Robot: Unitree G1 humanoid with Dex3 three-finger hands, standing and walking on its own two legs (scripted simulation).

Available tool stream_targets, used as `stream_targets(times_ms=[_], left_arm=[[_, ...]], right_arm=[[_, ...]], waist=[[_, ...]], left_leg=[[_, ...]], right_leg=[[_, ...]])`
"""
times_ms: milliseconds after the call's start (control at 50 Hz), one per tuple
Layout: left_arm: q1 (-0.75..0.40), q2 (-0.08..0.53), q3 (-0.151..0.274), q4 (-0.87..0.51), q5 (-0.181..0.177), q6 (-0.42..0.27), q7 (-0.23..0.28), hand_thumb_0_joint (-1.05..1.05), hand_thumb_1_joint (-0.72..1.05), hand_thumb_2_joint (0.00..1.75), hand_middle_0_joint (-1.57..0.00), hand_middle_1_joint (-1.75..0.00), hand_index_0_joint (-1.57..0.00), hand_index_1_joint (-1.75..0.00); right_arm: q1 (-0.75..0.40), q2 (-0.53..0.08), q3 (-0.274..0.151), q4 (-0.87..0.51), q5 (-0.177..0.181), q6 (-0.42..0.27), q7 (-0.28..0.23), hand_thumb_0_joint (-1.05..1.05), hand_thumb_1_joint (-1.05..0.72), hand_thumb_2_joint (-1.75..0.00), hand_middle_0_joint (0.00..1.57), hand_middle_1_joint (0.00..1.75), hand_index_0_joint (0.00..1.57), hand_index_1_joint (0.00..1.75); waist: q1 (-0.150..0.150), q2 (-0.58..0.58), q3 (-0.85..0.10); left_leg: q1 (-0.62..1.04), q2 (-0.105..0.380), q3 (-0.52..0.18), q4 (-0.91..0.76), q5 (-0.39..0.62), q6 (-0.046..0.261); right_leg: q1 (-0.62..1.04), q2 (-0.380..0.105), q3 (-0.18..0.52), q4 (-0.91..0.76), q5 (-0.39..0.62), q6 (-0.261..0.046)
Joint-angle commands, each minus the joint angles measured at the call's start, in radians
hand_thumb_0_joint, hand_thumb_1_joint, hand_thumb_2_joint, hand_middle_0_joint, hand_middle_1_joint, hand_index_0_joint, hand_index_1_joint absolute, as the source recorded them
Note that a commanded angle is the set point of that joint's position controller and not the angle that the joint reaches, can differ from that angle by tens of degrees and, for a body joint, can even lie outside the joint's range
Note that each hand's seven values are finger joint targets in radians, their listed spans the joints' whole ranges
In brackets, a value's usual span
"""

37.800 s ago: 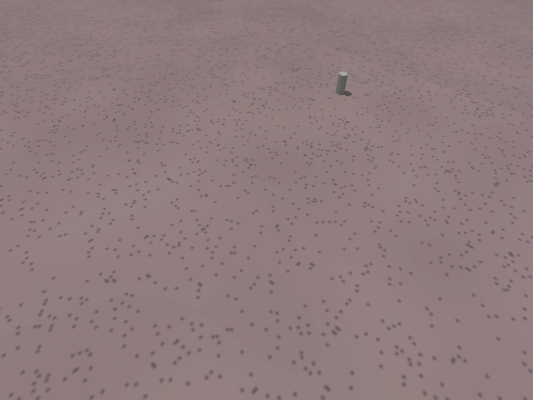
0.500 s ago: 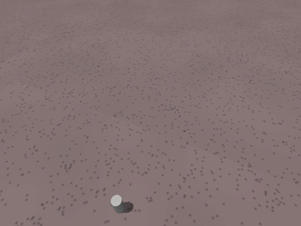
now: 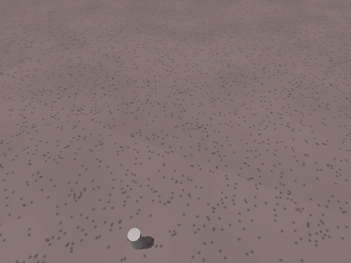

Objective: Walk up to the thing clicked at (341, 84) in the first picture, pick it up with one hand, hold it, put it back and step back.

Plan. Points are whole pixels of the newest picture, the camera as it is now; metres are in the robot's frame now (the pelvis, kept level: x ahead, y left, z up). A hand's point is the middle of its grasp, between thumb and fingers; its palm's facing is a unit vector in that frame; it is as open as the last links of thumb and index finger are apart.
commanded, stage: step back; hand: left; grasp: from above
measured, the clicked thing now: (136, 239) +0.40 +0.23 -0.71
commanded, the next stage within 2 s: none
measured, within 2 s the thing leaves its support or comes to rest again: neither
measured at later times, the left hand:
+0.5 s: hand out of the picture +0.06 +0.32 -0.18, palm faces -0.06 -0.94 -0.35, open 7.4 cm
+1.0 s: hand out of the picture -0.09 +0.29 -0.15, palm faces -0.04 -0.91 -0.41, open 7.4 cm
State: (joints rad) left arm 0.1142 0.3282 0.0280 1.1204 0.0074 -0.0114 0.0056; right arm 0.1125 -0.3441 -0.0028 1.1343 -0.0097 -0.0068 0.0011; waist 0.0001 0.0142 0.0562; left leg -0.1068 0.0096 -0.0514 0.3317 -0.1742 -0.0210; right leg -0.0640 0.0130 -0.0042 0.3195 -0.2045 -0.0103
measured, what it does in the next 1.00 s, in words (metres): walks backwards: right foot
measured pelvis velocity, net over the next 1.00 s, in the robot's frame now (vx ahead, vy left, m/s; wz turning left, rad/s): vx -0.20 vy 0.03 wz -0.07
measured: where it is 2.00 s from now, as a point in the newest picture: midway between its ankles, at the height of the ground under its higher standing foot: outside the picture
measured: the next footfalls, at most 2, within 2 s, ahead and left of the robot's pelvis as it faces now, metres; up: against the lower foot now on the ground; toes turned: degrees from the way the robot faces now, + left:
right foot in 0.78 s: -0.14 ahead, -0.08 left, +0.00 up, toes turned -3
left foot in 1.16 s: -0.23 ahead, +0.16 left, +0.00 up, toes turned -3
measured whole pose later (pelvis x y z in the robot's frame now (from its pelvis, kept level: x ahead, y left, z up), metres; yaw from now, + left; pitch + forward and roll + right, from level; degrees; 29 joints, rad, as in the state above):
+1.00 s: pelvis -0.20 +0.03 -0.02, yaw -4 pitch -2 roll +1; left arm 0.18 0.34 0.08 0.82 0.04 0.05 0.00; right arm 0.20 -0.42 -0.04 0.88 0.01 0.04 -0.02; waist 0.01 0.02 0.14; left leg -0.44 -0.12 -0.12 1.11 -0.48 -0.01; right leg -0.28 0.00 0.01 0.58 -0.26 -0.03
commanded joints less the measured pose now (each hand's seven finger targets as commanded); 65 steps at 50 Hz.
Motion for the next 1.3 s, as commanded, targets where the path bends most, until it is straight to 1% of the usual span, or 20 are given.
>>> stream_targets(times_ms=[0, 120, 220, 240, 280, 300, 380, 500, 660, 740, 780, 800, 820, 880, 1020, 1120, 1160, 1180, 1220, 1280], left_arm=[[-0.016, 0.29, 0.084, -0.1, -0.015, -0.004, 0.023, 0.0, 0.9, 0.9, -0.2, -0.3, -0.2, -0.3], [-0.104, 0.317, 0.1, -0.225, 0.014, 0.014, 0.027, 0.0, 0.9, 0.9, -0.2, -0.3, -0.2, -0.3], [-0.111, 0.289, 0.084, -0.282, 0.012, 0.033, 0.024, 0.0, 0.9, 0.9, -0.2, -0.3, -0.2, -0.3], [-0.097, 0.261, 0.079, -0.298, 0.004, 0.043, 0.021, 0.0, 0.9, 0.9, -0.2, -0.3, -0.2, -0.3], [-0.043, 0.211, 0.074, -0.303, -0.004, 0.056, 0.031, 0.0, 0.9, 0.9, -0.2, -0.3, -0.2, -0.3], [-0.04, 0.219, 0.073, -0.3, 0.003, 0.059, 0.042, 0.0, 0.9, 0.9, -0.2, -0.3, -0.2, -0.3], [0.014, 0.242, 0.079, -0.285, -0.009, 0.063, 0.036, 0.0, 0.9, 0.9, -0.2, -0.3, -0.2, -0.3], [0.001, 0.235, 0.092, -0.331, 0.005, 0.056, 0.026, 0.0, 0.9, 0.9, -0.2, -0.3, -0.2, -0.3], [0.078, 0.232, 0.108, -0.332, 0.012, 0.051, 0.01, 0.0, 0.9, 0.9, -0.2, -0.3, -0.2, -0.3], [0.209, 0.215, 0.115, -0.279, 0.018, 0.041, -0.001, 0.0, 0.9, 0.9, -0.2, -0.3, -0.2, -0.3], [0.167, 0.321, 0.138, -0.319, 0.035, 0.029, 0.0, 0.0, 0.9, 0.9, -0.2, -0.3, -0.2, -0.3], [0.098, 0.405, 0.153, -0.354, 0.031, 0.031, -0.002, 0.0, 0.9, 0.9, -0.2, -0.3, -0.2, -0.3], [0.042, 0.37, 0.144, -0.388, 0.035, 0.024, 0.002, 0.0, 0.9, 0.9, -0.2, -0.3, -0.2, -0.3], [-0.076, 0.283, 0.123, -0.409, 0.027, 0.022, 0.016, 0.0, 0.9, 0.9, -0.2, -0.3, -0.2, -0.3], [0.065, 0.278, 0.119, -0.423, 0.032, 0.033, 0.026, 0.0, 0.9, 0.9, -0.2, -0.3, -0.2, -0.3], [0.026, 0.268, 0.099, -0.447, 0.01, 0.056, 0.013, 0.0, 0.9, 0.9, -0.2, -0.3, -0.2, -0.3], [-0.031, 0.25, 0.103, -0.464, 0.002, 0.053, 0.018, 0.0, 0.9, 0.9, -0.2, -0.3, -0.2, -0.3], [-0.066, 0.264, 0.115, -0.454, 0.02, 0.053, 0.027, 0.0, 0.9, 0.9, -0.2, -0.3, -0.2, -0.3], [-0.002, 0.239, 0.114, -0.414, -0.004, 0.06, 0.025, 0.0, 0.9, 0.9, -0.2, -0.3, -0.2, -0.3], [0.079, 0.251, 0.124, -0.372, 0.001, 0.057, 0.016, 0.0, 0.9, 0.9, -0.2, -0.3, -0.2, -0.3]], right_arm=[[-0.037, -0.226, -0.054, -0.091, 0.015, 0.006, -0.014, 0.0, -0.9, -0.9, 0.2, 0.3, 0.2, 0.3], [0.044, -0.222, -0.083, -0.157, 0.003, 0.043, -0.005, 0.0, -0.9, -0.9, 0.2, 0.3, 0.2, 0.3], [0.111, -0.209, -0.089, -0.179, -0.002, 0.024, -0.005, 0.0, -0.9, -0.9, 0.2, 0.3, 0.2, 0.3], [0.114, -0.23, -0.099, -0.19, -0.017, 0.017, -0.009, 0.0, -0.9, -0.9, 0.2, 0.3, 0.2, 0.3], [0.096, -0.35, -0.125, -0.219, -0.022, 0.007, -0.012, 0.0, -0.9, -0.9, 0.2, 0.3, 0.2, 0.3], [0.094, -0.371, -0.131, -0.239, -0.019, 0.008, -0.015, 0.0, -0.9, -0.9, 0.2, 0.3, 0.2, 0.3], [-0.001, -0.263, -0.105, -0.28, -0.018, 0.007, -0.042, 0.0, -0.9, -0.9, 0.2, 0.3, 0.2, 0.3], [0.082, -0.267, -0.115, -0.306, -0.01, 0.009, -0.045, 0.0, -0.9, -0.9, 0.2, 0.3, 0.2, 0.3], [0.043, -0.29, -0.117, -0.358, -0.016, 0.009, -0.034, 0.0, -0.9, -0.9, 0.2, 0.3, 0.2, 0.3], [-0.024, -0.3, -0.114, -0.362, -0.005, 0.025, -0.026, 0.0, -0.9, -0.9, 0.2, 0.3, 0.2, 0.3], [-0.015, -0.231, -0.093, -0.371, 0.008, 0.026, -0.022, 0.0, -0.9, -0.9, 0.2, 0.3, 0.2, 0.3], [-0.043, -0.233, -0.102, -0.366, 0.01, 0.032, -0.031, 0.0, -0.9, -0.9, 0.2, 0.3, 0.2, 0.3], [-0.015, -0.253, -0.106, -0.347, 0.006, 0.037, -0.031, 0.0, -0.9, -0.9, 0.2, 0.3, 0.2, 0.3], [0.104, -0.229, -0.091, -0.307, 0.02, 0.029, -0.033, 0.0, -0.9, -0.9, 0.2, 0.3, 0.2, 0.3], [0.081, -0.23, -0.087, -0.346, 0.0, 0.022, -0.035, 0.0, -0.9, -0.9, 0.2, 0.3, 0.2, 0.3], [0.2, -0.243, -0.109, -0.296, -0.015, 0.007, -0.025, 0.0, -0.9, -0.9, 0.2, 0.3, 0.2, 0.3], [0.112, -0.421, -0.146, -0.334, -0.024, 0.01, -0.013, 0.0, -0.9, -0.9, 0.2, 0.3, 0.2, 0.3], [0.089, -0.42, -0.147, -0.346, -0.032, 0.004, -0.017, 0.0, -0.9, -0.9, 0.2, 0.3, 0.2, 0.3], [0.012, -0.317, -0.109, -0.35, -0.028, 0.0, -0.03, 0.0, -0.9, -0.9, 0.2, 0.3, 0.2, 0.3], [-0.005, -0.284, -0.105, -0.364, -0.024, 0.003, -0.034, 0.0, -0.9, -0.9, 0.2, 0.3, 0.2, 0.3]], waist=[[-0.007, -0.055, -0.023], [-0.026, -0.193, -0.077], [-0.042, -0.131, -0.088], [-0.038, -0.032, -0.091], [-0.019, 0.149, -0.12], [-0.044, 0.179, -0.141], [0.016, 0.122, -0.094], [-0.045, 0.089, -0.09], [-0.033, 0.102, -0.131], [0.037, 0.117, -0.136], [0.022, -0.153, -0.056], [0.057, -0.297, -0.009], [0.03, -0.239, 0.031], [-0.044, -0.154, 0.013], [0.054, -0.185, -0.073], [-0.016, -0.097, -0.128], [-0.041, 0.25, -0.078], [-0.064, 0.204, -0.039], [0.01, 0.059, -0.034], [0.029, 0.101, -0.031]], left_leg=[[-0.065, 0.051, -0.033, 0.175, 0.276, 0.06], [-0.147, -0.049, -0.031, 0.58, -0.353, 0.065], [-0.133, -0.024, 0.032, 0.156, -0.017, 0.053], [-0.086, 0.044, -0.052, 0.053, 0.235, 0.064], [0.056, 0.294, -0.323, 0.086, 0.758, 0.216], [0.017, 0.355, -0.409, 0.063, 0.701, 0.259], [0.047, 0.202, -0.164, 0.122, 0.592, 0.171], [0.113, 0.248, -0.18, 0.144, 0.551, 0.262], [0.014, 0.281, -0.212, 0.127, 0.311, 0.265], [-0.165, 0.215, -0.141, 0.18, 0.121, 0.164], [-0.419, -0.003, -0.038, 0.38, -0.219, 0.039], [-0.368, -0.116, -0.012, 0.662, -0.446, 0.011], [-0.332, -0.104, -0.1, 0.816, -0.43, 0.007], [-0.348, -0.146, -0.105, 0.875, -0.287, 0.016], [-0.354, -0.057, -0.03, 0.531, -0.366, 0.003], [-0.07, -0.011, 0.002, 0.061, -0.008, 0.052], [-0.157, 0.357, -0.447, -0.023, 0.145, 0.274], [-0.243, 0.413, -0.527, -0.03, 0.195, 0.349], [-0.185, 0.29, -0.283, 0.053, 0.343, 0.271], [-0.155, 0.242, -0.185, 0.101, 0.336, 0.258]], right_leg=[[-0.072, -0.161, 0.134, 0.038, 0.393, -0.074], [-0.199, -0.369, 0.273, 0.062, 0.424, -0.258], [-0.113, -0.223, 0.157, 0.251, 0.363, -0.122], [-0.147, -0.144, 0.111, 0.354, 0.254, -0.077], [-0.378, 0.1, 0.124, 0.663, -0.422, -0.02], [-0.385, 0.11, 0.203, 0.767, -0.488, -0.014], [-0.444, 0.083, 0.215, 0.868, -0.286, -0.006], [-0.432, 0.069, 0.165, 0.732, -0.311, 0.035], [-0.312, 0.019, 0.093, 0.55, -0.301, 0.013], [-0.074, -0.002, 0.031, 0.164, -0.061, -0.035], [-0.071, -0.232, 0.407, 0.021, -0.086, -0.148], [-0.286, -0.413, 0.56, -0.054, -0.044, -0.303], [-0.364, -0.42, 0.56, -0.056, 0.016, -0.313], [-0.27, -0.229, 0.226, 0.053, 0.26, -0.179], [0.013, -0.291, 0.253, 0.144, 0.376, -0.223], [-0.159, -0.194, 0.167, 0.278, 0.182, -0.104], [-0.37, 0.065, 0.017, 0.604, -0.368, -0.007], [-0.361, 0.064, 0.16, 0.8, -0.448, -0.002], [-0.407, 0.087, 0.224, 0.935, -0.354, -0.02], [-0.394, 0.079, 0.172, 0.945, -0.307, 0.01]])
